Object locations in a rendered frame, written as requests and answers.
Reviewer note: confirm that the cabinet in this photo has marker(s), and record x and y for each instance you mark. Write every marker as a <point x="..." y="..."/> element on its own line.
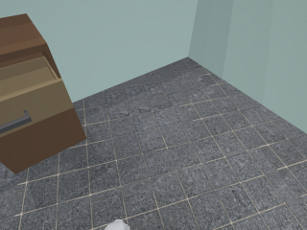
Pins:
<point x="21" y="41"/>

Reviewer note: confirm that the drawer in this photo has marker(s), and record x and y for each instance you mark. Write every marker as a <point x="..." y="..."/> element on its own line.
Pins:
<point x="31" y="85"/>

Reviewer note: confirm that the handle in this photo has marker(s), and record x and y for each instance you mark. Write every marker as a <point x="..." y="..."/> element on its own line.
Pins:
<point x="16" y="123"/>

